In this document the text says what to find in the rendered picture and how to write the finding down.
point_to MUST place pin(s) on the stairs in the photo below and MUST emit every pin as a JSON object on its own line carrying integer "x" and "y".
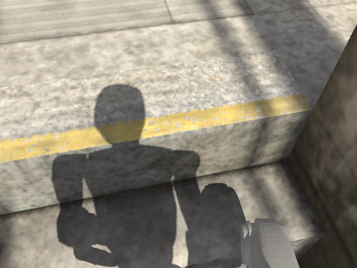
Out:
{"x": 170, "y": 201}

